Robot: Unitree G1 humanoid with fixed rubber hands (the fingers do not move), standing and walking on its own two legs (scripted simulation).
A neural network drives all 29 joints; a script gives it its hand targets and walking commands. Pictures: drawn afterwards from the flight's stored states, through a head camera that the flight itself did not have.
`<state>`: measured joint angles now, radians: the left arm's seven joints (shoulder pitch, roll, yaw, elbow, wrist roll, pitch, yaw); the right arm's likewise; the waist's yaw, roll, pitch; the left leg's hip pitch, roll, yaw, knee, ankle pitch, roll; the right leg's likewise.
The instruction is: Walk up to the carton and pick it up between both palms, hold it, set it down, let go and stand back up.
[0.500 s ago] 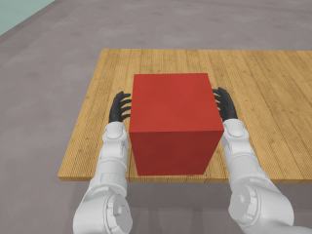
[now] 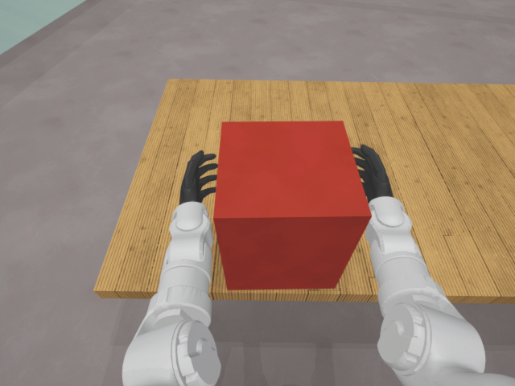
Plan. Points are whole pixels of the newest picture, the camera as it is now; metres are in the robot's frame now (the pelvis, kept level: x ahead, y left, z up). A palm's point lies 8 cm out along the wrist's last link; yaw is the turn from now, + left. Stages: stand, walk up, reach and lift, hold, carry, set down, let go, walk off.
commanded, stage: set down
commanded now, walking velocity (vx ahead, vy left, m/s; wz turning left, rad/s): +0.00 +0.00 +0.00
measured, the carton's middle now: (281, 210) +0.42 -0.02 +0.01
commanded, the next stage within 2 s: none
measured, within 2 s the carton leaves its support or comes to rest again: neither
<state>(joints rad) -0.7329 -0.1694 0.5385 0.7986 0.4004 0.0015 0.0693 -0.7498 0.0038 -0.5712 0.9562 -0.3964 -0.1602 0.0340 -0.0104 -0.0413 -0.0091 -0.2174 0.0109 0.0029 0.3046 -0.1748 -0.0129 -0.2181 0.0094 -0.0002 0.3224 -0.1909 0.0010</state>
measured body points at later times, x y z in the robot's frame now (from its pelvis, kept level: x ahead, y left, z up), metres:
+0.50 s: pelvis +0.00 +0.00 +0.00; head +0.05 +0.02 +0.45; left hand +0.42 +0.14 +0.04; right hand +0.42 -0.18 +0.07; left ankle -0.02 +0.13 -0.75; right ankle -0.02 -0.11 -0.75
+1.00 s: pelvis +0.00 +0.01 -0.01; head +0.07 +0.01 +0.44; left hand +0.43 +0.14 +0.03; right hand +0.43 -0.18 +0.04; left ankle -0.02 +0.13 -0.74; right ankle -0.02 -0.11 -0.75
